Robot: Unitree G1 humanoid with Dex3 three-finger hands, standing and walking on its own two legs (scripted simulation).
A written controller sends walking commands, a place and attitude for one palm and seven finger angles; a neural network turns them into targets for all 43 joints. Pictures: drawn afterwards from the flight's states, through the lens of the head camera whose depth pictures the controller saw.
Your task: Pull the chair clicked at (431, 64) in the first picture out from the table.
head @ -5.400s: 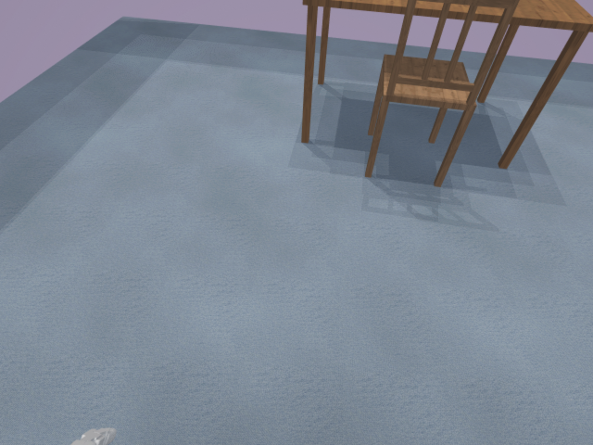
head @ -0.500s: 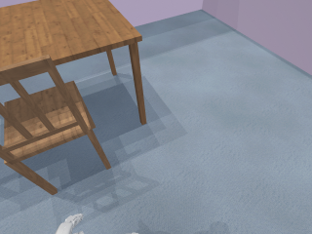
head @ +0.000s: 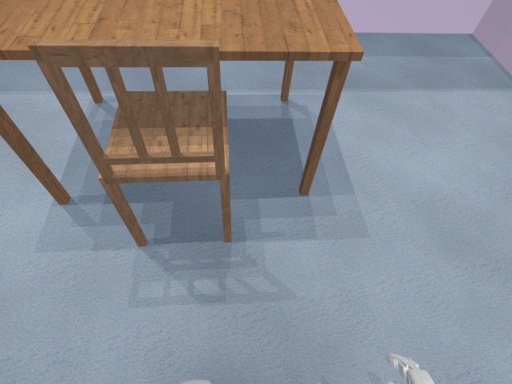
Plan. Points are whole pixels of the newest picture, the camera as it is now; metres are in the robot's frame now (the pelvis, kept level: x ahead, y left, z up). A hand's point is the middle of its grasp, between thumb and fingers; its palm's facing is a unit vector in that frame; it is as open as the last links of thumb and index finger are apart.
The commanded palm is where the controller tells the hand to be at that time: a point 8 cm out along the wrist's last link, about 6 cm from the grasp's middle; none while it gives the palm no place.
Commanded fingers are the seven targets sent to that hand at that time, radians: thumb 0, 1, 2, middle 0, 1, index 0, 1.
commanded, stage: turn to face it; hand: left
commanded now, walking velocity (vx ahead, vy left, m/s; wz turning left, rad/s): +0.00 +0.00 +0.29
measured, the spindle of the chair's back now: (129, 116) +0.67 +0.38 -0.06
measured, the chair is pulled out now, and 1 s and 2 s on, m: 0.00 0.00 0.00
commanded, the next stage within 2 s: take the last steps up to it in 0.26 s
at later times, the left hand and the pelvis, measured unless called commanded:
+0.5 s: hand out of the picture +0.04 +0.16 -0.13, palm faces +0.19 -0.95 -0.26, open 7.3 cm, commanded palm none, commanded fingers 0.00 0.90 0.90 -0.20 -0.30 -0.20 -0.30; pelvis +0.01 -0.04 +0.02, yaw +10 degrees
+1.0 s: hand out of the picture +0.01 +0.25 -0.16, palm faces +0.27 -0.94 -0.19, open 7.3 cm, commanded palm none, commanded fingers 0.00 0.90 0.90 -0.20 -0.30 -0.20 -0.30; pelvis +0.08 +0.07 +0.02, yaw +13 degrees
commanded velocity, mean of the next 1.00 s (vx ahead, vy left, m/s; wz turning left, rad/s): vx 0.20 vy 0.04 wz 0.12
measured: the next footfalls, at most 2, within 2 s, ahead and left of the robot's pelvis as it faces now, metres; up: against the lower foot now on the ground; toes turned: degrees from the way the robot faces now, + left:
right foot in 0.32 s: +0.06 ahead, -0.13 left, +0.00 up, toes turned +2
left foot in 0.84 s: +0.06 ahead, +0.16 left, +0.00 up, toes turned +21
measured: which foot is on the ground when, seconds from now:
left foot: down 0.00-0.34, up 0.36-0.82, down 0.84-1.00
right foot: up 0.00-0.30, down 0.32-0.84, up 0.86-1.00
